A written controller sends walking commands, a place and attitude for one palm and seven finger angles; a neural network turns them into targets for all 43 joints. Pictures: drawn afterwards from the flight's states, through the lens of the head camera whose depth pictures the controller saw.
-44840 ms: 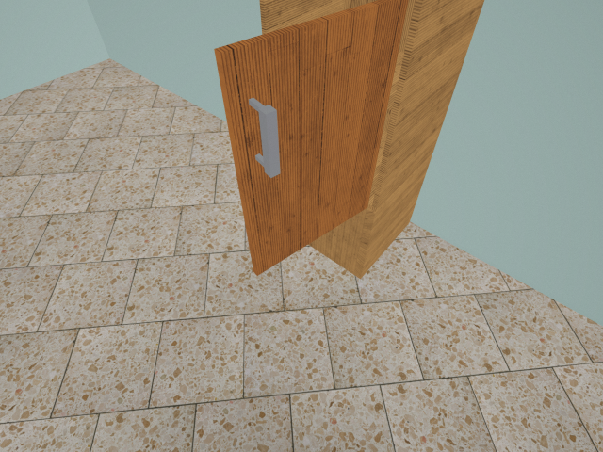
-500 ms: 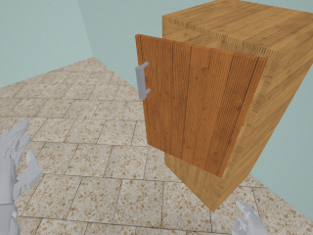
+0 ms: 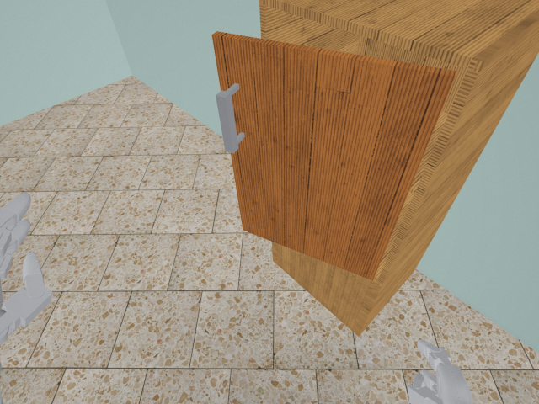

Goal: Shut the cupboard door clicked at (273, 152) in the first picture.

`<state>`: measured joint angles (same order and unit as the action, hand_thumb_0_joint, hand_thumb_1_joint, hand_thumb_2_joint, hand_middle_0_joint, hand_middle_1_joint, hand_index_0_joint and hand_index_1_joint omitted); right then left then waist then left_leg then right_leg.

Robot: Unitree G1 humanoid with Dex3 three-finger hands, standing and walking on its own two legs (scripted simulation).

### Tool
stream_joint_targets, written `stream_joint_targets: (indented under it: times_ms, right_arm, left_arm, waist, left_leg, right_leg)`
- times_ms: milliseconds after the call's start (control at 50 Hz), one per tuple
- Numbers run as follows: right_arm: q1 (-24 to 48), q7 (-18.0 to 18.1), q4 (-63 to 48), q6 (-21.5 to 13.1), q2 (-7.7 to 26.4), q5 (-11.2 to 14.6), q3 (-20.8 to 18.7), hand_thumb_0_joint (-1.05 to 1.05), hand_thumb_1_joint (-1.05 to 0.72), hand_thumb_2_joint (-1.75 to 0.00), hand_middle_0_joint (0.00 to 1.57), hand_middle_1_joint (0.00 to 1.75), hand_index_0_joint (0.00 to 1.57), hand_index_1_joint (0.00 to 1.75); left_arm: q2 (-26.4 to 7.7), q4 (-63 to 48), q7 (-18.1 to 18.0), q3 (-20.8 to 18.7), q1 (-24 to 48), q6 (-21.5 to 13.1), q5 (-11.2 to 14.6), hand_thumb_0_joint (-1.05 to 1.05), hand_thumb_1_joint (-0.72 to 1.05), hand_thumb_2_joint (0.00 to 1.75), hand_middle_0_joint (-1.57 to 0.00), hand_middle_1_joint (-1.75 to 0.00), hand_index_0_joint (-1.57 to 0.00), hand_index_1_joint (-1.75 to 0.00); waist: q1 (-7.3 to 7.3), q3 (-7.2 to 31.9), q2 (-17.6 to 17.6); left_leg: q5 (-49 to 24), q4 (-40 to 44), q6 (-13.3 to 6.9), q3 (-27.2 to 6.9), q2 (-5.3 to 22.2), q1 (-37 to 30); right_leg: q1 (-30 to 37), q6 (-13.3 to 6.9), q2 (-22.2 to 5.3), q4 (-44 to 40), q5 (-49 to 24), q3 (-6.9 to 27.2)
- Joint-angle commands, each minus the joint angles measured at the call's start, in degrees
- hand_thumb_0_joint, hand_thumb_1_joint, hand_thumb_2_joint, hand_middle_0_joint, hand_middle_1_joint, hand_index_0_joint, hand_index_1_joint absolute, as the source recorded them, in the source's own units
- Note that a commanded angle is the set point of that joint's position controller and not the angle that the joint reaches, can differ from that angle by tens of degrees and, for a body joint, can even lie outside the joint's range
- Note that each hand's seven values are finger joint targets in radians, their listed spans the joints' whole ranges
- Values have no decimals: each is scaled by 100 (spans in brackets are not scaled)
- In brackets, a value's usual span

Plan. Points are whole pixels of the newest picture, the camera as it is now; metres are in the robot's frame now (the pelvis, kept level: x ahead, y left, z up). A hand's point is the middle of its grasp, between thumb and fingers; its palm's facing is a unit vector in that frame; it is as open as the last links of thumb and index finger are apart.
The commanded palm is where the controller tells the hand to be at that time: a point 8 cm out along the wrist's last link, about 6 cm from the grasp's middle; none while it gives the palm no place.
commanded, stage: step back with the hand held close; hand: left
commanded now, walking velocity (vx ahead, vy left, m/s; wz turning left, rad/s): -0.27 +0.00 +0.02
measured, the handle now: (233, 118) +0.63 +0.13 +0.09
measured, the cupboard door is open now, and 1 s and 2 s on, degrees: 20 20 20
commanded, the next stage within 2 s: stop stepping back and stand still in 1.16 s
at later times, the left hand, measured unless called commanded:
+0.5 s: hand out of the picture +0.11 +0.29 +0.16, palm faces +0.48 -0.75 -0.46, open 7.4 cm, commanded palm +0.05 +0.32 +0.18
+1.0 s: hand out of the picture +0.04 +0.29 +0.16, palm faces +0.48 -0.77 -0.43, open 7.4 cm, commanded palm -0.02 +0.32 +0.18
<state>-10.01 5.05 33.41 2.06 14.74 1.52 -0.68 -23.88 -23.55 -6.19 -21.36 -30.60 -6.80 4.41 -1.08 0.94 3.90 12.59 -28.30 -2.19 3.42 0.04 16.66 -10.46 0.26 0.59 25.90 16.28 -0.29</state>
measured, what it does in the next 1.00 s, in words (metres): shifts its weight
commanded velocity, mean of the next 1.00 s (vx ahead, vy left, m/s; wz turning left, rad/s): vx -0.34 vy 0.00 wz -0.01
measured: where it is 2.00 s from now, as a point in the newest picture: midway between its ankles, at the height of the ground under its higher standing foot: outside the picture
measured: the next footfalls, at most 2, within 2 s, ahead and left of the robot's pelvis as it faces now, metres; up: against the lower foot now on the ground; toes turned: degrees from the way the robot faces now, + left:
right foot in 1.32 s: -0.26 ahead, +0.00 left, +0.00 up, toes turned -6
left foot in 1.44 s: -0.07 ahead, +0.12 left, +0.00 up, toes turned +0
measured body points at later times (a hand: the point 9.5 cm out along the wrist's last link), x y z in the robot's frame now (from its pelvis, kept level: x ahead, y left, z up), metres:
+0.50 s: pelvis -0.08 +0.01 -0.02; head -0.07 +0.03 +0.43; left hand +0.08 +0.33 +0.18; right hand +0.09 -0.22 -0.10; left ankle +0.02 +0.09 -0.74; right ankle -0.03 -0.12 -0.74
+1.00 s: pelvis -0.14 +0.02 -0.02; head -0.13 +0.04 +0.43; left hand +0.01 +0.33 +0.19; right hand +0.03 -0.21 -0.09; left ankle +0.00 +0.10 -0.73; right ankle -0.12 -0.12 -0.74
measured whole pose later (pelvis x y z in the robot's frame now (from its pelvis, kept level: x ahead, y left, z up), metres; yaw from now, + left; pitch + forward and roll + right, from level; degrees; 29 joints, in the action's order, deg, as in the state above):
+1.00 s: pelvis -0.14 +0.02 -0.02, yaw +3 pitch +1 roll -3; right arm -11.5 3.3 37.1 -5.0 11.5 -0.3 0.1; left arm -25.3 -30.8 -9.2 -25.0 -31.2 -15.0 3.0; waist -1.1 -0.6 -0.5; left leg 15.6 -36.6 0.5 3.7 1.3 32.2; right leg -17.9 0.7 2.9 34.0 16.8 2.2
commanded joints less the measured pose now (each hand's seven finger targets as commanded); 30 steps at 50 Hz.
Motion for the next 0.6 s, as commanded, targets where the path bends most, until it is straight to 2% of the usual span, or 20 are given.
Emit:
stream_joint_targets:
  times_ms: [0, 40, 60, 80, 120, 140, 160, 220, 240, 260, 300, 340, 360, 420, 440, 460, 520, 540, 560, 580]
  right_arm:
    - [531, 62, -1061, -186, 572, 30, -208, 0, -90, -90, 20, 30, 20, 30]
    - [530, 71, -1050, -196, 621, 12, -237, 0, -90, -90, 20, 30, 20, 30]
    - [491, 65, -1078, -196, 581, 33, -203, 0, -90, -90, 20, 30, 20, 30]
    - [505, 64, -1101, -221, 607, 26, -206, 0, -90, -90, 20, 30, 20, 30]
    - [458, 69, -1095, -254, 625, 16, -205, 0, -90, -90, 20, 30, 20, 30]
    - [468, 71, -1073, -292, 676, -2, -225, 0, -90, -90, 20, 30, 20, 30]
    - [444, 70, -1084, -310, 627, 6, -184, 0, -90, -90, 20, 30, 20, 30]
    - [382, 70, -1082, -421, 674, 0, -201, 0, -90, -90, 20, 30, 20, 30]
    - [405, 73, -1053, -473, 729, -30, -223, 0, -90, -90, 20, 30, 20, 30]
    - [345, 73, -1053, -512, 660, -22, -189, 0, -90, -90, 20, 30, 20, 30]
    - [299, 66, -1030, -604, 682, -27, -204, 0, -90, -90, 20, 30, 20, 30]
    - [278, 56, -971, -707, 738, -70, -224, 0, -90, -90, 20, 30, 20, 30]
    - [252, 55, -968, -736, 663, -65, -191, 0, -90, -90, 20, 30, 20, 30]
    - [187, 31, -903, -826, 671, -76, -214, 0, -90, -90, 20, 30, 20, 30]
    - [217, 16, -870, -865, 702, -104, -235, 0, -90, -90, 20, 30, 20, 30]
    - [177, 11, -877, -863, 590, -96, -192, 0, -90, -90, 20, 30, 20, 30]
    - [140, -26, -752, -872, 537, -145, -184, 0, -90, -90, 20, 30, 20, 30]
    - [133, -31, -677, -869, 555, -187, -203, 0, -90, -90, 20, 30, 20, 30]
    - [131, -45, -657, -847, 450, -176, -147, 0, -90, -90, 20, 30, 20, 30]
    - [132, -51, -637, -841, 466, -165, -152, 0, -90, -90, 20, 30, 20, 30]
  left_arm:
    - [-1220, -1211, -222, -986, 34, -351, 47, 0, 90, 90, -20, -30, -20, -30]
    - [-1377, -1244, -261, -1158, -79, -374, 31, 0, 90, 90, -20, -30, -20, -30]
    - [-1203, -1254, -259, -981, -91, -392, 40, 0, 90, 90, -20, -30, -20, -30]
    - [-1209, -1361, -268, -968, 3, -419, 34, 0, 90, 90, -20, -30, -20, -30]
    - [-1204, -1325, -304, -1017, -81, -467, 25, 0, 90, 90, -20, -30, -20, -30]
    - [-1357, -1371, -318, -1160, -71, -496, -8, 0, 90, 90, -20, -30, -20, -30]
    - [-1157, -1352, -316, -1002, -38, -526, -8, 0, 90, 90, -20, -30, -20, -30]
    - [-1143, -1388, -362, -1071, 87, -652, -84, 0, 90, 90, -20, -30, -20, -30]
    - [-1319, -1462, -376, -1241, 143, -707, -136, 0, 90, 90, -20, -30, -20, -30]
    - [-1091, -1509, -371, -1066, 197, -755, -145, 0, 90, 90, -20, -30, -20, -30]
    - [-1065, -1523, -382, -1078, 248, -824, -170, 0, 90, 90, -20, -30, -20, -30]
    - [-1230, -1644, -391, -1242, 337, -885, -225, 0, 90, 90, -20, -30, -20, -30]
    - [-1032, -1658, -385, -1073, 374, -903, -206, 0, 90, 90, -20, -30, -20, -30]
    - [-1020, -1689, -405, -1085, 438, -951, -231, 0, 90, 90, -20, -30, -20, -30]
    - [-1231, -1712, -408, -1276, 433, -968, -273, 0, 90, 90, -20, -30, -20, -30]
    - [-1000, -1684, -404, -1057, 430, -973, -234, 0, 90, 90, -20, -30, -20, -30]
    - [-1055, -1650, -453, -993, 538, -1009, -213, 0, 90, 90, -20, -30, -20, -30]
    - [-1247, -1601, -481, -1155, 537, -1007, -227, 0, 90, 90, -20, -30, -20, -30]
    - [-1060, -1569, -486, -941, 563, -1010, -213, 0, 90, 90, -20, -30, -20, -30]
    - [-1100, -1624, -503, -925, 674, -1032, -213, 0, 90, 90, -20, -30, -20, -30]
  waist:
    - [17, 925, -212]
    - [-5, 929, -162]
    - [28, 872, -140]
    - [24, 820, -23]
    - [24, 721, 66]
    - [8, 675, 92]
    - [46, 562, 95]
    - [72, 340, 260]
    - [57, 353, 362]
    - [82, 319, 380]
    - [77, 352, 411]
    - [60, 392, 521]
    - [78, 367, 470]
    - [87, 343, 440]
    - [71, 369, 346]
    - [95, 261, 146]
    - [147, 112, -380]
    - [144, 116, -505]
    - [170, 137, -623]
    - [200, 159, -634]
  left_leg:
    - [-2240, 135, -11, -465, 561, -718]
    - [-1929, 230, -15, -522, 590, -550]
    - [-1802, 287, -19, -580, 616, -419]
    - [-1517, 393, -36, -618, 659, -300]
    - [-808, 610, -107, -747, 736, 135]
    - [-334, 707, -118, -804, 738, 342]
    - [101, 827, -148, -872, 774, 600]
    - [1580, 1106, -256, -1027, 841, 1442]
    - [1973, 1198, -288, -1115, 871, 1681]
    - [2110, 1240, -294, -1156, 881, 1848]
    - [2412, 1284, -327, -1232, 947, 2044]
    - [2600, 1345, -337, -1318, 990, 2167]
    - [2617, 1342, -324, -1310, 1006, 2205]
    - [2729, 1101, -293, -1187, 924, 2259]
    - [2781, 1012, -270, -1182, 869, 2162]
    - [2574, 790, -193, -1048, 748, 1992]
    - [1954, -21, -13, -812, 447, 1226]
    - [1758, -205, 50, -750, 410, 957]
    - [1507, -333, 83, -720, 365, 805]
    - [1388, -410, 102, -686, 321, 634]
  right_leg:
    - [-136, -9, -476, 7, -2398, 231]
    - [-116, -16, -444, 14, -2129, 251]
    - [-119, -26, -431, 57, -1926, 247]
    - [-146, -11, -376, 77, -1623, 256]
    - [-15, 4, -283, 148, -1200, 258]
    - [48, 3, -254, 142, -972, 249]
    - [98, -7, -252, 197, -782, 259]
    - [398, -1, -160, 380, -407, 299]
    - [549, 7, -117, 452, -266, 300]
    - [614, 3, -103, 559, -252, 245]
    - [691, 5, -39, 746, -161, 239]
    - [783, 6, 23, 886, -78, 220]
    - [737, -2, 8, 948, -15, 186]
    - [594, -72, -31, 881, 187, 339]
    - [480, -102, -67, 749, 398, 440]
    - [122, -168, -187, 518, 585, 540]
    - [-1067, -383, -630, -311, 1150, 1171]
    - [-1363, -443, -768, -480, 1254, 1309]
    - [-1505, -473, -878, -539, 1156, 1274]
    - [-1669, -462, -892, -572, 1130, 1234]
